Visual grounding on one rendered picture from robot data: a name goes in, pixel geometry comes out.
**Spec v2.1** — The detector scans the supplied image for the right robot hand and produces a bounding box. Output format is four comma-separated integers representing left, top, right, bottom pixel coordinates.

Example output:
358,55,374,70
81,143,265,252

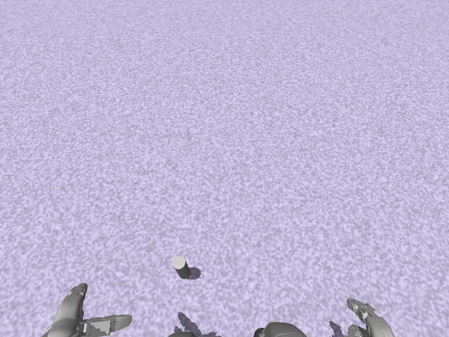
344,298,395,337

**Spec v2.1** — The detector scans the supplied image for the left robot hand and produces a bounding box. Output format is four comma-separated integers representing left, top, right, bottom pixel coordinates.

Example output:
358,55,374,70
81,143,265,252
53,283,132,337

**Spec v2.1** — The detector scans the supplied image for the left robot arm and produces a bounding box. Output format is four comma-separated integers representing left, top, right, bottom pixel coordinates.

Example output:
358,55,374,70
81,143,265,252
42,319,81,337

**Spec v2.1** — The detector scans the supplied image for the can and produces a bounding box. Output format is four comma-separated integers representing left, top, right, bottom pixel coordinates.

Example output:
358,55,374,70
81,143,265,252
173,256,190,279

